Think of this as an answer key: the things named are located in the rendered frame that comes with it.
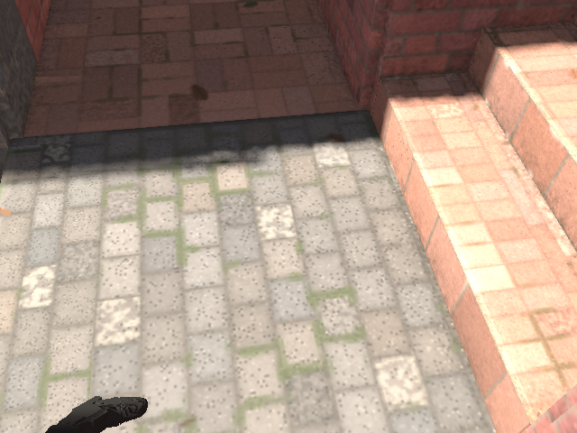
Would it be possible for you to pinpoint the robot left hand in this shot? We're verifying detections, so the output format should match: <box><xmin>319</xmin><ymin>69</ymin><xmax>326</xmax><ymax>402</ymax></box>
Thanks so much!
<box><xmin>45</xmin><ymin>396</ymin><xmax>148</xmax><ymax>433</ymax></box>

